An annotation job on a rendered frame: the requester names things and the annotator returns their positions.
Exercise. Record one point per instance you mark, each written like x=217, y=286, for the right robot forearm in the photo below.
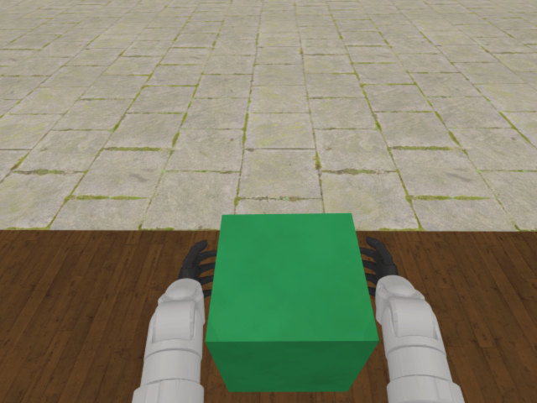
x=417, y=364

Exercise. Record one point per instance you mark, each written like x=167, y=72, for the right robot hand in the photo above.
x=384, y=262

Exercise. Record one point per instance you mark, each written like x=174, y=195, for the left robot hand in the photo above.
x=191, y=268

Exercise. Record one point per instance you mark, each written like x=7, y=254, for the carton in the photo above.
x=290, y=309

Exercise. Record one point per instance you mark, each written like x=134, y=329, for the left robot forearm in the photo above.
x=173, y=353

